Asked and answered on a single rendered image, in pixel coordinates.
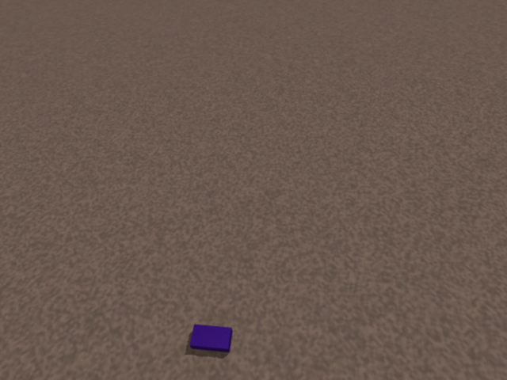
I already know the small box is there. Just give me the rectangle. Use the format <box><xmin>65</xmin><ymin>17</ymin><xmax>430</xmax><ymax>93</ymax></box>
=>
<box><xmin>189</xmin><ymin>325</ymin><xmax>233</xmax><ymax>352</ymax></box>

